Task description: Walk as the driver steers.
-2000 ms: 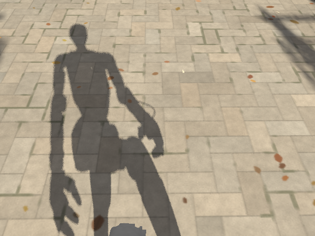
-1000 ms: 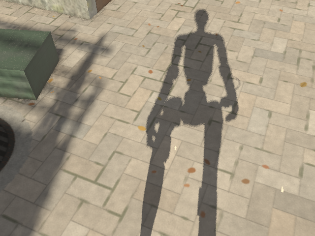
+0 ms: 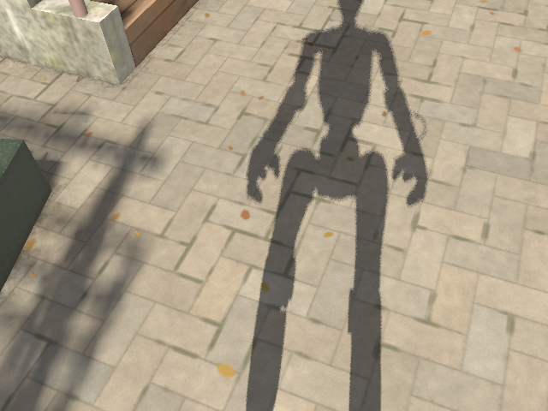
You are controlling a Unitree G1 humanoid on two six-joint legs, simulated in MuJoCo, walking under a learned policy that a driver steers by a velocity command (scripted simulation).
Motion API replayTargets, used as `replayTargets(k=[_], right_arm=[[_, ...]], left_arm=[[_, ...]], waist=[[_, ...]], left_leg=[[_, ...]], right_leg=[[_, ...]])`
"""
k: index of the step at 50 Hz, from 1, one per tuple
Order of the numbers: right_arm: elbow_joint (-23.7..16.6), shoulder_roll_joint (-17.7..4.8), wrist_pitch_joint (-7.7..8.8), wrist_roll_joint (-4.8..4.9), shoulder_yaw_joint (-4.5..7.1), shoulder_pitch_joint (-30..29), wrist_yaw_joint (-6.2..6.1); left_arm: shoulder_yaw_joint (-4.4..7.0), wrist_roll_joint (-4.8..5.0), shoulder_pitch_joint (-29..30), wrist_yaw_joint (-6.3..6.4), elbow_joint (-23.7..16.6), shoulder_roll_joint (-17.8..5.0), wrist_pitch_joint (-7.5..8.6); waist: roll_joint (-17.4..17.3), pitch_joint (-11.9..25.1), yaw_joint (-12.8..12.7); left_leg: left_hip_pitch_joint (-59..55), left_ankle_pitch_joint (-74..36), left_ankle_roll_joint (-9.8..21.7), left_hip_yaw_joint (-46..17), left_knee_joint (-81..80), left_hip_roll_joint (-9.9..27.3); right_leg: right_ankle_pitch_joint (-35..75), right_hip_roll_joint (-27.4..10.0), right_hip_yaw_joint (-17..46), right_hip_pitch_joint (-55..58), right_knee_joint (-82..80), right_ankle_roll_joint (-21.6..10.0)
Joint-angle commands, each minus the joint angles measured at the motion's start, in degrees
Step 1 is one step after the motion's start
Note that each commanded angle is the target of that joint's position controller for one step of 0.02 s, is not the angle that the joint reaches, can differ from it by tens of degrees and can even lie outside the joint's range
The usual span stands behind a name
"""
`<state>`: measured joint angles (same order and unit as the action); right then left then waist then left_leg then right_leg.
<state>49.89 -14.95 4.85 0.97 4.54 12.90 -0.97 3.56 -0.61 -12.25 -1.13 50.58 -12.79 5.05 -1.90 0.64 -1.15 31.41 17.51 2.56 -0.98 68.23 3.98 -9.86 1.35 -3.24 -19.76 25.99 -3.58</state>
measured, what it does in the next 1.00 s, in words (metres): walks ahead: left foot, then right foot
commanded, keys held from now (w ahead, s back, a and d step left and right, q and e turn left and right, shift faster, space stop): no key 1.00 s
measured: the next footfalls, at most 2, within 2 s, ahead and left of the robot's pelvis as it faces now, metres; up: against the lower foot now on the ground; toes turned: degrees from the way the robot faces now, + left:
left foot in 0.30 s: +0.29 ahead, +0.14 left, +0.00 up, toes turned +1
right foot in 0.58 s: +0.21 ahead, -0.12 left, +0.00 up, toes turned -1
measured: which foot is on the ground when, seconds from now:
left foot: up 0.00-0.28, down 0.30-1.00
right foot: down 0.00-0.34, up 0.36-0.56, down 0.58-1.00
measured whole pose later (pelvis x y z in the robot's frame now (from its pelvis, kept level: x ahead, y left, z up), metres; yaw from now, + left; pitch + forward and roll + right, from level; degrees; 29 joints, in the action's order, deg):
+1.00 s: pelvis +0.20 +0.01 -0.01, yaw +0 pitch -1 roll +0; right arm 58.8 -11.7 -0.3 0.0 3.2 8.6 -2.1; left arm 2.2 -0.2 -13.7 2.2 59.3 -10.5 0.8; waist 0.1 -2.3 -0.3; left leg 17.9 12.2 -0.6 0.2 30.8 0.9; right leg -19.8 -1.1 -0.8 -11.0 31.6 0.5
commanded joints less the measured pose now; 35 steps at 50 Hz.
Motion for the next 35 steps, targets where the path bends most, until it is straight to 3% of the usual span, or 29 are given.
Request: replayTargets(k=[1,4,7,11,13,14,15,16,17,18,19,20,21,23,25,27,29,30,31,32,33,35], right_arm=[[-3.89,-2.89,-0.46,-0.36,1.01,0.72,-0.48],[-4.92,-1.29,-0.73,-1.3,0.43,-2.74,-0.52],[-5.48,0.26,-0.97,-0.99,-0.43,-7.28,-0.02],[-6.36,-1.14,-1.25,-0.93,-0.43,-11.41,0.59],[-6.34,-2.18,-0.79,-1.37,-0.2,-10.87,0.98],[-5.28,-2.8,-0.44,-1.74,0.09,-8.11,1.05],[-3.84,-5.28,-0.2,-2.23,0.88,-4.77,0.76],[-3.24,-8.79,-0.07,-3.1,1.55,-0.81,0.35],[-2.47,-6.95,-0.57,-3.13,0.8,1.27,0.11],[-1.92,-2.88,-1.26,-2.1,-0.27,2.96,0.33],[-2.04,-2.53,-1.67,-1.69,-0.63,0.81,0.54],[-2.68,-3.16,-2.01,-1.88,-0.54,-2.33,0.43],[-3.43,-3.71,-2.3,-1.9,-0.49,-6.1,0.17],[-4.12,-3.81,-3.01,-2.51,-0.39,-11.31,-0.42],[-3.46,-3.0,-3.46,-2.57,-0.51,-11.55,-0.69],[-2.45,-2.34,-3.69,-1.66,-0.74,-11.19,-0.79],[-0.74,-0.9,-3.74,-1.17,-1.18,-8.51,-0.7],[-0.26,-1.12,-3.82,-1.55,-1.14,-7.55,-0.69],[-0.38,-0.84,-3.94,-1.32,-0.89,-6.14,-0.92],[0.15,-1.81,-3.91,-1.83,-0.77,-7.0,-1.23],[0.46,-1.85,-3.87,-1.74,-0.57,-6.56,-1.33],[1.74,-1.75,-3.99,-1.7,-0.46,-5.56,-1.46]], left_arm=[[1.09,0.0,0.19,0.15,-2.32,-6.02,1.26],[1.33,-0.03,-1.33,1.28,-1.19,-7.42,0.82],[1.38,0.47,-2.57,1.83,-0.38,-8.24,0.11],[1.37,0.94,-4.52,2.1,1.41,-8.36,-0.88],[1.48,1.26,-3.51,2.31,1.78,-8.46,-1.28],[1.44,1.56,-2.63,2.43,1.79,-8.32,-1.44],[1.32,1.15,-4.13,2.48,1.92,-7.73,-1.31],[0.76,-0.18,-5.93,2.45,1.46,-5.74,-0.69],[-0.77,-0.18,-13.15,2.17,3.27,-1.34,-0.32],[-0.32,0.49,-10.72,1.97,3.26,-3.85,-1.05],[0.48,1.39,-7.65,1.97,2.37,-6.31,-2.17],[0.67,1.61,-4.84,2.51,2.02,-6.21,-3.44],[0.91,1.12,-2.97,3.09,1.65,-6.18,-4.56],[0.78,0.61,-3.38,3.95,2.1,-4.67,-5.9],[0.41,0.35,-4.61,4.15,3.28,-3.11,-5.97],[0.33,0.05,-5.99,3.86,4.54,-2.63,-5.95],[0.38,-1.4,-4.8,3.48,4.12,-4.11,-6.22],[0.47,-1.43,-3.71,3.61,3.13,-6.16,-6.26],[1.02,-0.51,-1.72,3.63,3.71,-8.39,-6.09],[0.5,-0.2,0.07,3.55,3.39,-6.01,-5.46],[0.15,-0.4,0.72,3.6,3.8,-4.92,-4.87],[0.19,-0.18,0.81,3.51,4.16,-5.0,-3.85]], waist=[[6.82,2.55,2.13],[5.12,1.92,2.48],[6.43,2.74,0.95],[7.27,2.84,-0.9],[7.45,3.13,0.0],[6.72,4.16,1.66],[4.56,6.39,1.98],[-0.24,11.5,1.41],[-9.9,18.27,0.36],[-11.99,20.1,2.53],[-8.7,16.94,2.24],[-4.77,13.22,1.63],[-3.28,9.33,0.7],[-6.08,6.46,-1.54],[-6.75,6.62,-1.85],[-6.16,6.74,-2.85],[-3.65,3.86,-2.02],[-1.16,1.07,-0.63],[7.47,-1.4,2.16],[8.47,-2.94,1.73],[9.31,-3.02,2.27],[7.45,-2.95,2.17]], left_leg=[[8.25,-4.34,-0.3,-2.63,-3.75,3.96],[7.26,-10.53,-2.28,-1.44,-14.75,3.0],[0.99,-18.26,-2.45,0.64,-26.36,0.57],[-1.57,-19.38,-1.82,0.35,-34.09,-1.14],[-3.94,-17.46,-0.24,0.55,-38.25,-1.97],[-8.59,-21.15,0.78,1.24,-42.98,-2.89],[-15.95,-34.24,2.08,0.29,-44.8,-2.17],[-28.99,-59.02,5.31,-5.72,-39.25,4.84],[-41.85,-67.58,15.04,-15.58,-37.71,15.45],[-40.34,-60.4,17.87,-20.99,-41.39,17.65],[-35.87,-45.69,16.24,-20.11,-43.49,15.96],[-29.99,-32.76,14.03,-19.14,-45.78,14.3],[-22.68,-23.71,12.32,-17.43,-48.64,13.0],[-12.05,-13.19,9.42,-12.88,-52.21,9.27],[-8.78,-8.88,8.48,-8.98,-52.73,6.66],[-7.36,-0.8,6.93,-7.15,-52.07,5.21],[-5.76,10.58,2.38,-6.23,-51.32,2.98],[-5.19,12.06,0.45,-5.22,-48.84,1.43],[-11.19,6.6,-1.2,-0.65,-47.35,-2.22],[-16.32,1.33,-1.93,0.1,-44.13,-2.7],[-18.52,-2.09,-1.61,0.48,-42.66,-2.84],[-19.13,-5.86,-0.68,0.24,-41.79,-2.55]], right_leg=[[11.9,-14.8,16.15,8.88,-15.12,-9.86],[33.03,-13.36,8.76,8.76,-13.31,-8.75],[36.34,-10.75,3.6,8.14,-12.0,-6.61],[33.4,-12.44,5.06,13.06,-8.5,-6.6],[32.43,-13.09,6.49,15.05,-4.51,-5.77],[30.32,-11.78,6.29,15.09,-1.25,-4.38],[28.16,-8.58,5.36,13.82,3.46,-2.26],[16.11,-4.41,2.87,5.97,12.09,0.57],[-8.55,-1.13,3.04,-4.64,23.47,3.99],[-28.12,-1.02,5.46,-7.39,30.71,5.81],[-30.46,-2.71,6.97,-10.09,34.27,6.17],[-28.29,-4.0,6.76,-11.26,34.77,6.3],[-25.27,-4.97,6.53,-10.03,32.25,6.54],[-19.61,-5.3,5.35,-2.32,24.48,6.72],[-12.96,-3.99,3.44,3.96,17.37,6.16],[-3.67,-2.81,1.77,9.72,8.51,5.12],[-1.74,-4.36,3.42,11.11,2.71,3.09],[-5.77,-7.53,6.62,8.77,-0.99,1.45],[-18.58,-7.49,7.39,-1.18,-3.21,-0.06],[-22.51,-6.82,7.62,-5.86,-6.13,0.43],[-21.83,-6.97,7.64,-6.81,-7.21,1.48],[-16.15,-6.22,6.72,-4.82,-6.0,2.8]])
